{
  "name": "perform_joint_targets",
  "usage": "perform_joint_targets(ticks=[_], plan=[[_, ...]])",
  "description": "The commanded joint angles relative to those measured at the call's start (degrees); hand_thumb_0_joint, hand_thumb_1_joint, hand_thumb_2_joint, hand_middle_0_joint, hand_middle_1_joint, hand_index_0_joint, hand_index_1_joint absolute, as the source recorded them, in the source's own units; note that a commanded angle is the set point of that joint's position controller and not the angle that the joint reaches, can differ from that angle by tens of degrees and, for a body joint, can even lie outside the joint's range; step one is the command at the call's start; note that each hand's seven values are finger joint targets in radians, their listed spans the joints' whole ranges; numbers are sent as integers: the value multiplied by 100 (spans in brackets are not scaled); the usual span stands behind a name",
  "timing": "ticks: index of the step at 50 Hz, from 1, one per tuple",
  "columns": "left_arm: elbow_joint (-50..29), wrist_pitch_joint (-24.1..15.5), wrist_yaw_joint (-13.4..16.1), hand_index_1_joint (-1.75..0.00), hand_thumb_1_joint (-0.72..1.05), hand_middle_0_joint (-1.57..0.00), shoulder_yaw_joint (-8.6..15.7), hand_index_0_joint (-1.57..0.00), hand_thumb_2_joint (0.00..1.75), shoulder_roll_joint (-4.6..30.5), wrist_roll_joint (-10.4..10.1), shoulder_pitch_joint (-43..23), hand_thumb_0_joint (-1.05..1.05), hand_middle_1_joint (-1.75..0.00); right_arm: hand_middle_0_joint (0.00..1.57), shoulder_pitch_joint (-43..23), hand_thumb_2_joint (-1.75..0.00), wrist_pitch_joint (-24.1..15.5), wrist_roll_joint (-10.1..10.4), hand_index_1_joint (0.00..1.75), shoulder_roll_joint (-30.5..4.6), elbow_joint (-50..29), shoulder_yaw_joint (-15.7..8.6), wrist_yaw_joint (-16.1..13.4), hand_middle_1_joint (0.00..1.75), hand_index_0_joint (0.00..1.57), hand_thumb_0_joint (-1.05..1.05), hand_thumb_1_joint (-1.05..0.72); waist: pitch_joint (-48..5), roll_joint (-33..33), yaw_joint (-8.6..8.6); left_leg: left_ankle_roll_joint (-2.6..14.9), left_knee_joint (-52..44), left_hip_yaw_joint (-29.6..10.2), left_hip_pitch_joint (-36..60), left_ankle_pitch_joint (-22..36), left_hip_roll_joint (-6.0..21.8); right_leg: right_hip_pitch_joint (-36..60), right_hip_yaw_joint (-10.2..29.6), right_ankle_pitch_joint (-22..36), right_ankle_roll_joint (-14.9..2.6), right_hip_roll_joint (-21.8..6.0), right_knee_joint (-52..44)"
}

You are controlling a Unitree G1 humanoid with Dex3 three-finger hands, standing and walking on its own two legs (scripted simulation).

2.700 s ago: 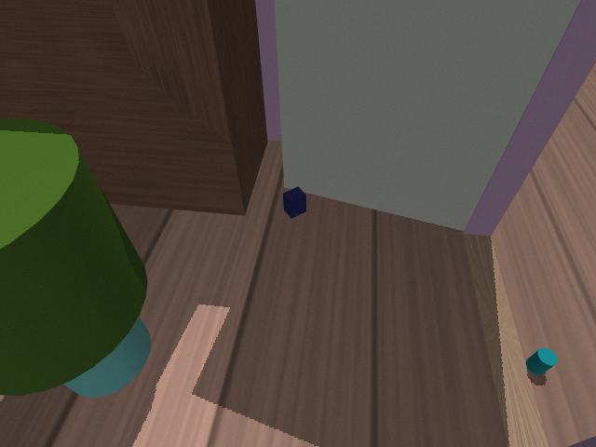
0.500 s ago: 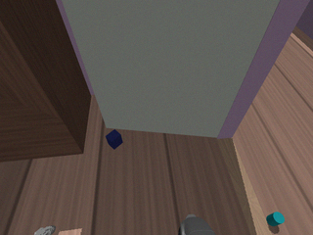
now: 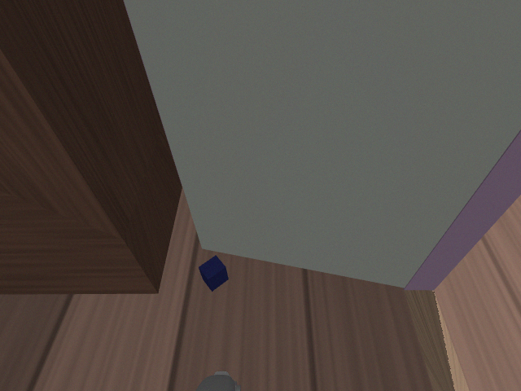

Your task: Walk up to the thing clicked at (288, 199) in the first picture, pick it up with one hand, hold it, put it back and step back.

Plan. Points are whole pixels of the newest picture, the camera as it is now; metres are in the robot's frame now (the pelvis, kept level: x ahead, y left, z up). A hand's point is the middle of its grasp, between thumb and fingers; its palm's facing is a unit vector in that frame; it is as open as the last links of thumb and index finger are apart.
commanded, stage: walk up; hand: left
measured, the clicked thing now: (213, 273) +0.65 +0.26 -0.71
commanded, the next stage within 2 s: none
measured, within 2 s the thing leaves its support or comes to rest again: neither
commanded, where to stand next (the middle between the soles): +0.26 +0.02 m, yaw +0 degrees
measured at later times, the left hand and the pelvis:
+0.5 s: hand (118, 340) +0.23 +0.30 -0.13, palm faces -0.08 -0.91 -0.40, open 7.3 cm; pelvis +0.15 +0.02 +0.00, yaw +0 degrees
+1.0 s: hand (135, 315) +0.28 +0.29 -0.16, palm faces +0.00 -0.95 -0.32, open 7.3 cm; pelvis +0.21 +0.03 -0.01, yaw +0 degrees
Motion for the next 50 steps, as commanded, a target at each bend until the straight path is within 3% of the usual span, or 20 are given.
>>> perform_joint_targets(ticks=[1,2,3,4,5,6,10,17,23,25,26,27,29,32,36,42,44,45,46,50], plan=[[-480,-104,135,-30,90,-20,421,-20,90,1533,-9,-377,0,-30,20,322,-90,-277,-35,30,-904,-356,-322,-51,30,20,0,-90,-307,-733,-438,180,-635,358,1643,152,-235,-1162,876,503,-954,-1277,-375],[-476,-85,133,-30,90,-20,351,-20,90,1361,5,-275,0,-30,20,731,-90,-302,-39,30,-1091,-198,-397,-103,30,20,0,-90,-530,-256,-654,258,-690,358,2354,-122,-397,-1423,647,1027,-821,-1029,496],[-488,-63,136,-30,90,-20,229,-20,90,1015,-36,33,0,-30,20,1260,-90,-347,-100,30,-1392,-101,-488,-178,30,20,0,-90,-884,851,-845,505,-1368,-543,2996,-1131,107,-1789,196,1221,-590,-520,2228],[-506,-44,115,-30,90,-20,102,-20,90,560,-113,320,0,-30,20,1184,-90,-391,-125,30,-1760,-298,-535,-232,30,20,0,-90,-798,1767,-642,950,-2000,-3039,3462,-1533,1397,-3158,200,-889,-229,327,3315],[-346,29,218,-30,90,-20,248,-20,90,1200,-63,272,0,-30,20,1038,-90,-373,52,30,-1901,-389,-570,-238,30,20,0,-90,-730,1013,-658,1542,-2261,-3808,3145,-1813,1942,-3262,533,-1253,-313,94,3787],[-324,42,244,-30,90,-20,261,-20,90,1403,-27,21,0,-30,20,893,-90,-339,127,30,-1798,-376,-557,-251,30,20,0,-90,-348,674,-615,1652,-2264,-3603,2583,-1614,1939,-3271,763,-1104,-349,-114,4043],[-51,107,108,-30,90,-20,267,-20,90,1202,-134,299,0,-30,20,404,-90,-421,145,30,-1284,-476,-283,-311,30,20,0,-90,91,542,-251,912,-2303,-1193,1401,-37,880,-2379,876,53,-276,-347,3187],[-191,130,-15,-30,90,-20,280,-20,90,1092,0,-327,0,-30,20,481,-90,-387,59,30,-1372,-599,-304,-302,30,20,0,-90,141,658,-439,1334,-2500,-834,1399,-773,892,-2296,421,381,20,-451,1661],[-44,29,175,-30,90,-20,189,-20,90,737,5,-283,0,-30,20,245,-90,-197,86,30,-1160,-609,-168,-379,30,20,0,-90,-261,389,-204,1069,-928,-221,1188,2331,678,-893,28,1169,-100,23,325],[131,-50,269,-30,90,-20,247,-20,90,990,32,157,0,-30,20,208,-90,-158,190,30,-767,-647,-18,-409,30,20,0,-90,-833,-367,68,602,318,154,1121,1529,158,153,282,1993,-287,-71,-497],[124,-78,313,-30,90,-20,381,-20,90,1398,62,287,0,-30,20,409,-90,-164,226,30,-469,-684,92,-415,30,20,0,-90,-1163,-1453,100,365,1337,352,301,-15,-249,845,1730,2341,-554,-1100,-662],[-62,-70,293,-30,90,-20,437,-20,90,1644,25,241,0,-30,20,764,-90,-107,158,30,-482,-646,124,-410,30,20,0,-90,-1095,-1610,-30,268,1821,166,-472,-1974,-678,1040,3273,1372,-1077,-2033,-1086],[-122,8,292,-30,90,-20,464,-20,90,1741,-45,-105,0,-30,20,630,-90,-31,68,30,-1114,-396,-96,-510,30,20,0,-90,-710,-1217,33,253,2371,-145,-719,-2396,-340,565,3551,495,-1747,-2299,-1071],[-142,21,318,-30,90,-20,285,-20,90,1353,-37,-332,0,-30,20,543,-90,-22,133,30,-964,-160,-78,-446,30,20,0,-90,-487,-1181,-109,159,1963,-263,-513,-1598,-255,91,2020,956,-1211,-1421,-1040],[-176,61,322,-30,90,-20,227,-20,90,1226,22,-550,0,-30,20,510,-90,-20,85,30,-697,20,19,-441,30,20,0,-90,-503,-1369,-148,-9,892,26,207,-1032,-346,-408,1246,2418,-1147,-1141,-740],[-149,280,291,-30,90,-20,145,-20,90,1137,-70,-1251,0,-30,20,323,-90,-56,51,30,-693,407,-31,-501,30,20,0,-90,-455,-1162,-385,68,-483,307,1808,208,-460,-1787,1014,1156,-869,-1117,-194],[-93,361,281,-30,90,-20,7,-20,90,755,-120,-1249,0,-30,20,211,-90,-117,-34,30,-1016,426,-90,-537,30,20,0,-90,-452,-184,-416,251,-1370,-736,1910,47,199,-2124,827,257,-447,-731,359],[5,418,277,-30,90,-20,-49,-20,90,594,-191,-983,0,-30,20,-283,-90,-157,-42,30,-1233,289,-73,-539,30,20,0,-90,-357,537,-104,547,-2090,-1988,1308,-864,973,-1899,570,-548,-198,-182,808],[258,474,298,-30,90,-20,7,-20,90,854,-194,-727,0,-30,20,-738,-90,-158,21,30,-1431,190,-67,-519,30,20,0,-90,-290,644,-24,1008,-2277,-2263,521,-1779,1325,-1173,518,-911,-160,-94,1183],[712,389,243,-30,90,-20,47,-20,90,914,-115,-825,0,-30,20,-1053,-90,-101,33,30,-979,375,126,-489,30,20,0,-90,-226,667,20,416,-1891,-1096,266,-1459,477,-403,593,134,-222,-214,59]])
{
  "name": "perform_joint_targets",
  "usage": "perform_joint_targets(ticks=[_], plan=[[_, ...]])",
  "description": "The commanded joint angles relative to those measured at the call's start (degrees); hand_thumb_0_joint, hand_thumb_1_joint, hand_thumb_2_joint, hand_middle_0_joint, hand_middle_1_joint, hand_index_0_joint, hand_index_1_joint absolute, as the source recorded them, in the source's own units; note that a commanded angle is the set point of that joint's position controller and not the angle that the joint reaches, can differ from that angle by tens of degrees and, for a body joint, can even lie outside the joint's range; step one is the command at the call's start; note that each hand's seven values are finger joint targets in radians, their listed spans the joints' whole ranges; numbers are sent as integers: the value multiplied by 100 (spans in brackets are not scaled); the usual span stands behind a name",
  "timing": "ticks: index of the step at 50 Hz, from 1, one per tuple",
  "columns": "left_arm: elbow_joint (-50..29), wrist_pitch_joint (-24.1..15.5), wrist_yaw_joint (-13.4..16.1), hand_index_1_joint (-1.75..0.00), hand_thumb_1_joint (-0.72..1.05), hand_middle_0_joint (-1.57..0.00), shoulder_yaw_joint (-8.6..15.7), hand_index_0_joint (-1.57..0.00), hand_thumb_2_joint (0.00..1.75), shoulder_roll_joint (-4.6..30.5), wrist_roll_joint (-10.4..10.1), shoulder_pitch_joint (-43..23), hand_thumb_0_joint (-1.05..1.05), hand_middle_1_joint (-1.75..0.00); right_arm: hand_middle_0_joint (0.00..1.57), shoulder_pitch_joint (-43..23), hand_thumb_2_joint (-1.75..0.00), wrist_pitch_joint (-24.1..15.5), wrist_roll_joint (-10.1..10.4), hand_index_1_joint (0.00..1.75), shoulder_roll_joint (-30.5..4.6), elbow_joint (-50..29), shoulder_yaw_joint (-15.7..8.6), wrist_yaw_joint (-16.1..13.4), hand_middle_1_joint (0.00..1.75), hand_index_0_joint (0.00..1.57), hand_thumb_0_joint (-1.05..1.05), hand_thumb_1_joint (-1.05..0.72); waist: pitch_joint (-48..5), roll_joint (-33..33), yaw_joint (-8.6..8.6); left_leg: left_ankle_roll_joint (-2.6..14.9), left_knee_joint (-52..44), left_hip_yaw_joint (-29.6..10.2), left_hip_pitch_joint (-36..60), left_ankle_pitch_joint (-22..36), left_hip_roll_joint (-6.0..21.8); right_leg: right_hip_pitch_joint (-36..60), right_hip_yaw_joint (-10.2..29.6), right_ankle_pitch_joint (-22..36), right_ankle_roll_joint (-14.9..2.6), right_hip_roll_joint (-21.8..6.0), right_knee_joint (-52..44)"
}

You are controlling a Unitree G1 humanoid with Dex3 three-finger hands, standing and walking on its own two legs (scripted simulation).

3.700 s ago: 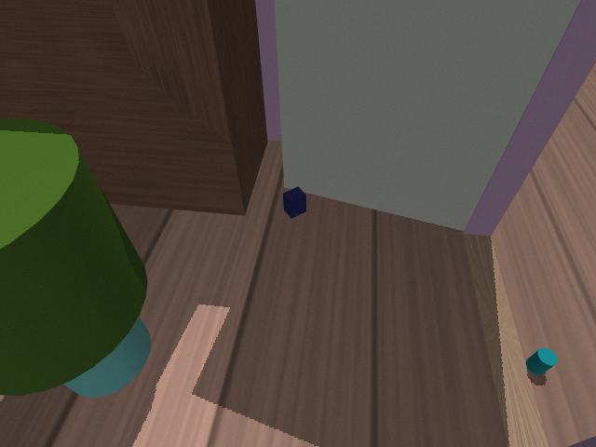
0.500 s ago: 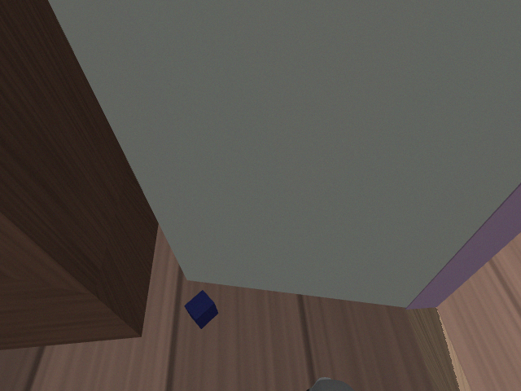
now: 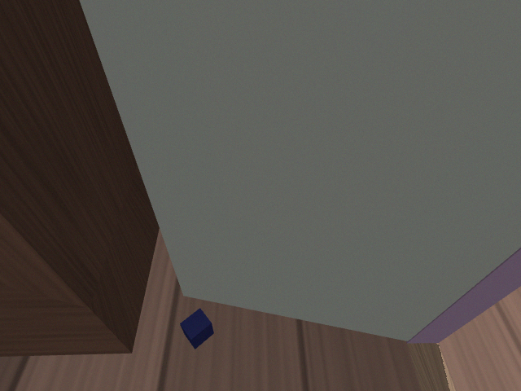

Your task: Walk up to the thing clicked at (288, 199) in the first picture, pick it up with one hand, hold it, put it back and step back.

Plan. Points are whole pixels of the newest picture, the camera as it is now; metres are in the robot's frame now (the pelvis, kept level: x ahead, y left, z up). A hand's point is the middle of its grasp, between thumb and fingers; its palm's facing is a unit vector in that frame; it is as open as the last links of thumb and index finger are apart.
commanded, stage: walk up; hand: left
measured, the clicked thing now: (197, 328) +0.45 +0.22 -0.70
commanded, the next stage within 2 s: stand in 1.32 s
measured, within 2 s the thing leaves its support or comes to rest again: neither
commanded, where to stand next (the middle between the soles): +0.05 -0.01 m, yaw +0 degrees
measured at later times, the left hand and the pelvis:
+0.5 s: hand out of the picture +0.08 +0.25 -0.13, palm faces +0.03 -0.94 -0.35, open 7.3 cm; pelvis +0.03 -0.01 +0.02, yaw +1 degrees
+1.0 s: hand out of the picture +0.12 +0.24 -0.14, palm faces -0.02 -0.95 -0.31, open 7.3 cm; pelvis +0.03 -0.01 +0.02, yaw +0 degrees
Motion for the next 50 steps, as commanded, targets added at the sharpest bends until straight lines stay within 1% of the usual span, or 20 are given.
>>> perform_joint_targets(ticks=[1,3,5,6,8,10,11,13,15,17,19,22,25,26,30,34,40,44,46,50], plan=[[79,-141,57,-30,90,-20,260,-20,90,1085,37,141,0,-30,20,-617,-90,-150,20,30,-1362,-330,-242,-66,30,20,0,-90,-296,1195,145,369,-1704,-1140,-400,-1227,731,602,264,472,-137,-142,-968],[200,-131,64,-30,90,-20,228,-20,90,1070,53,-31,0,-30,20,-654,-90,-129,34,30,-1339,-233,-222,-54,30,20,0,-90,-443,1175,85,344,-1795,-1168,-232,-1478,750,681,299,299,-123,-178,-1124],[307,-150,57,-30,90,-20,193,-20,90,1060,59,-52,0,-30,20,-768,-90,-104,55,30,-1306,-197,-182,-53,30,20,0,-90,-390,1048,110,325,-1831,-1125,-118,-1606,734,594,405,175,-121,-274,-1332],[345,-164,48,-30,90,-20,183,-20,90,1085,61,-147,0,-30,20,-791,-90,-102,62,30,-1278,-148,-176,-59,30,20,0,-90,-354,896,82,270,-1770,-1047,31,-1390,663,477,483,207,-135,-315,-1452],[429,-186,42,-30,90,-20,169,-20,90,1081,38,-307,0,-30,20,-833,-90,-120,65,30,-1276,-44,-160,-66,30,20,0,-90,-350,755,41,245,-1749,-977,278,-959,634,400,488,482,-108,-368,-1606],[525,-222,48,-30,90,-20,145,-20,90,1073,41,-363,0,-30,20,-857,-90,-141,95,30,-1233,41,-138,-65,30,20,0,-90,-467,515,19,240,-1640,-886,574,-294,612,429,541,931,-101,-443,-1722],[578,-240,52,-30,90,-20,144,-20,90,1068,38,-395,0,-30,20,-848,-90,-151,125,30,-1204,84,-121,-67,30,20,0,-90,-536,412,6,231,-1545,-817,718,161,607,506,567,1151,-104,-494,-1793],[634,-259,60,-30,90,-20,134,-20,90,1071,36,-542,0,-30,20,-806,-90,-153,137,30,-1191,189,-124,-73,30,20,0,-90,-617,251,-53,204,-1482,-692,903,709,559,591,592,1491,-80,-563,-1892],[702,-259,70,-30,90,-20,127,-20,90,1068,36,-569,0,-30,20,-857,-90,-138,156,30,-1189,280,-145,-80,30,20,0,-90,-721,105,-65,202,-1467,-619,1166,977,560,591,597,1623,-82,-613,-2006],[755,-258,74,-30,90,-20,118,-20,90,1028,46,-583,0,-30,20,-949,-90,-119,151,30,-1182,332,-150,-80,30,20,0,-90,-788,31,-53,216,-1479,-585,1266,1073,569,672,564,1749,-58,-638,-2118],[812,-257,85,-30,90,-20,128,-20,90,1002,45,-650,0,-30,20,-967,-90,-95,154,30,-1121,399,-143,-79,30,20,0,-90,-768,-95,-62,177,-1517,-548,1314,1167,544,725,557,1811,-33,-659,-2197],[835,-241,94,-30,90,-20,135,-20,90,1004,58,-759,0,-30,20,-1029,-90,-74,130,30,-1121,507,-143,-76,30,20,0,-90,-691,-125,-58,147,-1672,-532,1340,1033,542,723,572,1629,-21,-682,-2321],[885,-229,100,-30,90,-20,156,-20,90,976,70,-834,0,-30,20,-1068,-90,-71,107,30,-1108,592,-136,-76,30,20,0,-90,-672,-65,-49,124,-1781,-537,1245,1111,558,885,508,1652,3,-650,-2356],[875,-228,96,-30,90,-20,157,-20,90,973,68,-805,0,-30,20,-1089,-90,-75,106,30,-1110,597,-126,-75,30,20,0,-90,-710,-33,-10,126,-1805,-530,1302,1102,568,912,515,1673,3,-670,-2363],[889,-193,93,-30,90,-20,175,-20,90,985,77,-886,0,-30,20,-1112,-90,-81,69,30,-1101,658,-111,-69,30,20,0,-90,-509,130,-10,86,-2011,-545,1109,740,561,885,508,1366,14,-630,-2412],[893,-180,85,-30,90,-20,198,-20,90,969,98,-941,0,-30,20,-1075,-90,-96,63,30,-1097,691,-115,-73,30,20,0,-90,-508,196,-30,84,-2095,-572,1009,610,573,959,495,1169,1,-593,-2460],[865,-157,68,-30,90,-20,203,-20,90,932,99,-957,0,-30,20,-1022,-90,-127,51,30,-1114,714,-109,-86,30,20,0,-90,-612,361,-27,81,-2196,-593,937,441,581,1113,486,1315,-4,-582,-2391],[866,-151,61,-30,90,-20,207,-20,90,919,96,-990,0,-30,20,-922,-90,-135,49,30,-1134,752,-112,-97,30,20,0,-90,-679,306,-50,100,-2205,-616,903,489,587,1223,491,1354,-16,-580,-2365],[887,-138,63,-30,90,-20,218,-20,90,911,97,-981,0,-30,20,-888,-90,-149,45,30,-1135,768,-125,-106,30,20,0,-90,-763,341,-59,95,-2215,-626,929,638,615,1290,443,1389,-28,-562,-2296],[892,-133,61,-30,90,-20,204,-20,90,892,87,-939,0,-30,20,-884,-90,-144,46,30,-1145,762,-118,-111,30,20,0,-90,-711,293,-52,105,-2182,-615,957,700,590,1254,440,1513,1,-571,-2304]])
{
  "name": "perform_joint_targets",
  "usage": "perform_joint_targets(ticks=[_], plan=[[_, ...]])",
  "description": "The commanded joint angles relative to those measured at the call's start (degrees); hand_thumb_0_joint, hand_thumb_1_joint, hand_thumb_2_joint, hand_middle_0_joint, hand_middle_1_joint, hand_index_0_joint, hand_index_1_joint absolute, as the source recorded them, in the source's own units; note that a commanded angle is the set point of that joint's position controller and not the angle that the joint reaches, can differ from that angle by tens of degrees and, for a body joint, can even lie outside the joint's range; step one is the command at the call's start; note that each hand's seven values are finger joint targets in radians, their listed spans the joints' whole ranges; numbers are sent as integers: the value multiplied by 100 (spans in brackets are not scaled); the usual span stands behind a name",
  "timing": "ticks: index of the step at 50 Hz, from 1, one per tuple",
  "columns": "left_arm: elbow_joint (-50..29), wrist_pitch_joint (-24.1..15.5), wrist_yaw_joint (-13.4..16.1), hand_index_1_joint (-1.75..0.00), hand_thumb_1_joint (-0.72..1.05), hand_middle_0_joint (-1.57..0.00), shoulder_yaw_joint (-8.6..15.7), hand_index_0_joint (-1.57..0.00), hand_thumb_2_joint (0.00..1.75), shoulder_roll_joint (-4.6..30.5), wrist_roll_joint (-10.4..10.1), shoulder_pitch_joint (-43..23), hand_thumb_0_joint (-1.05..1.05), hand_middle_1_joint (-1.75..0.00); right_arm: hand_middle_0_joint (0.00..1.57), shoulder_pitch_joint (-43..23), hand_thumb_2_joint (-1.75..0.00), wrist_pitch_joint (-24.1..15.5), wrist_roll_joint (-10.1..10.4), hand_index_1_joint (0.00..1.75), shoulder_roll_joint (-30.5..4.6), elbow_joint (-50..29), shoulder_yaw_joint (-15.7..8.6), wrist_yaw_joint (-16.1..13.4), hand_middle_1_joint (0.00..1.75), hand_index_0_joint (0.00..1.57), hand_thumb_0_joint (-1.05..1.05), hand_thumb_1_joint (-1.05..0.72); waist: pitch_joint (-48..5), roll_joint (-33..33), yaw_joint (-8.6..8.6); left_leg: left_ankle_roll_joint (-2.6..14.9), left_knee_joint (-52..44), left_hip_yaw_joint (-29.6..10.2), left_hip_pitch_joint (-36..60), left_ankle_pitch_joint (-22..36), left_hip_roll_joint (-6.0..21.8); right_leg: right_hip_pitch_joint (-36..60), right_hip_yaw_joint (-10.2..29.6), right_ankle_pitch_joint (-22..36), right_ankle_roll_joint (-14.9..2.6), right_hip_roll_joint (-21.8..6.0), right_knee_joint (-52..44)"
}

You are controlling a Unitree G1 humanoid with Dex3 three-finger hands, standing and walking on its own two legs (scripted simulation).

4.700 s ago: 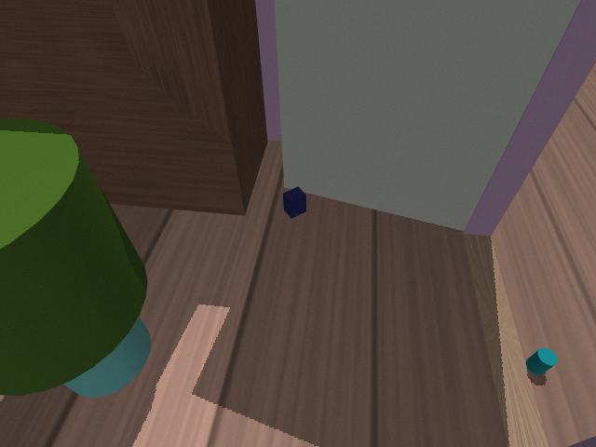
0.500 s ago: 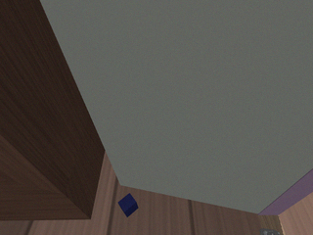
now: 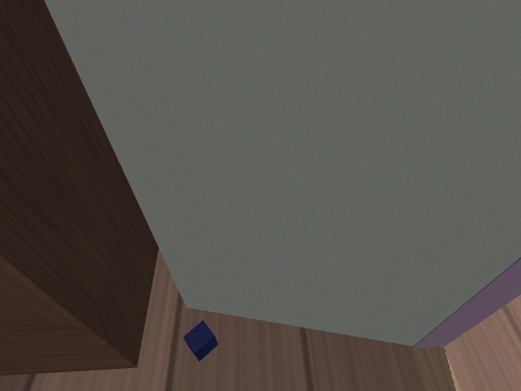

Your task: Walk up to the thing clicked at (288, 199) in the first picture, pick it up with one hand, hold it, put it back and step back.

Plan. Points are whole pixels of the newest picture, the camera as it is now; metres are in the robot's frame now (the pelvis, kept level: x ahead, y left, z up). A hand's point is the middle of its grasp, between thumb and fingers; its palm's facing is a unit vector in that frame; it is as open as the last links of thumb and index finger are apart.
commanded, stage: walk up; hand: left
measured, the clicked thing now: (201, 341) +0.42 +0.23 -0.73
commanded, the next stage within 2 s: stand in 0.32 s
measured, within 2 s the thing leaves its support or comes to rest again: neither
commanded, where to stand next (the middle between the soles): +0.02 -0.01 m, yaw +0 degrees
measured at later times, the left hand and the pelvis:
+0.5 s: hand out of the picture +0.09 +0.25 -0.16, palm faces -0.01 -0.95 -0.33, open 7.3 cm; pelvis +0.01 +0.00 +0.00, yaw +0 degrees
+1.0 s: hand out of the picture +0.09 +0.25 -0.16, palm faces -0.02 -0.94 -0.34, open 7.3 cm; pelvis +0.02 +0.00 +0.00, yaw +0 degrees
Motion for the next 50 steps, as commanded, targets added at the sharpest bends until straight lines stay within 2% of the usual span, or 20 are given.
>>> perform_joint_targets(ticks=[1,4,14,16,20,25,27,37,42,48,50], plan=[[-290,-101,103,-30,90,-20,208,-20,90,1197,9,-178,0,-30,20,-375,-90,-137,0,30,-1234,-385,-196,-80,30,20,0,-90,-622,61,123,211,-386,-585,120,172,590,146,529,318,-186,-591,-289],[-289,-106,114,-30,90,-20,214,-20,90,1202,20,-277,0,-30,20,-341,-90,-124,6,30,-1219,-377,-200,-82,30,20,0,-90,-622,-46,75,220,-308,-547,115,340,575,158,506,405,-168,-605,-335],[-280,-117,124,-30,90,-20,205,-20,90,1180,31,-182,0,-30,20,-454,-90,-85,12,30,-1187,-442,-205,-70,30,20,0,-90,-567,-43,104,209,-268,-509,297,419,564,28,506,468,-147,-622,-395],[-306,-143,145,-30,90,-20,192,-20,90,1258,77,-137,0,-30,20,-424,-90,-74,-57,30,-1184,-460,-206,-76,30,20,0,-90,-633,2,93,192,-271,-521,354,549,624,66,507,452,-145,-673,-376],[-318,-157,153,-30,90,-20,182,-20,90,1258,82,-138,0,-30,20,-391,-90,-68,-49,30,-1182,-467,-205,-76,30,20,0,-90,-517,68,75,191,-324,-545,234,354,604,71,506,323,-145,-666,-425],[-342,-164,150,-30,90,-20,165,-20,90,1244,68,-77,0,-30,20,-441,-90,-80,-40,30,-1180,-521,-198,-73,30,20,0,-90,-536,101,107,180,-339,-557,263,537,615,98,474,378,-138,-661,-400],[-350,-164,155,-30,90,-20,157,-20,90,1239,85,-51,0,-30,20,-437,-90,-71,-32,30,-1210,-533,-211,-67,30,20,0,-90,-484,67,103,181,-351,-568,207,304,586,56,455,223,-137,-649,-431],[-412,-183,161,-30,90,-20,146,-20,90,1277,70,-16,0,-30,20,-363,-90,-78,-37,30,-1193,-536,-209,-66,30,20,0,-90,-657,-4,98,202,-251,-555,360,853,621,224,454,700,-156,-701,-353],[-421,-160,166,-30,90,-20,155,-20,90,1293,64,20,0,-30,20,-336,-90,-76,-32,30,-1218,-513,-200,-78,30,20,0,-90,-583,28,125,190,-284,-543,369,810,620,222,443,649,-166,-687,-339],[-420,-150,163,-30,90,-20,144,-20,90,1286,73,63,0,-30,20,-354,-90,-56,-26,30,-1222,-521,-205,-73,30,20,0,-90,-469,25,124,179,-323,-539,294,418,586,104,463,328,-176,-671,-432],[-447,-158,161,-30,90,-20,145,-20,90,1287,77,29,0,-30,20,-302,-90,-59,-35,30,-1213,-516,-200,-71,30,20,0,-90,-502,-7,116,187,-327,-544,291,543,604,161,463,411,-172,-682,-390]])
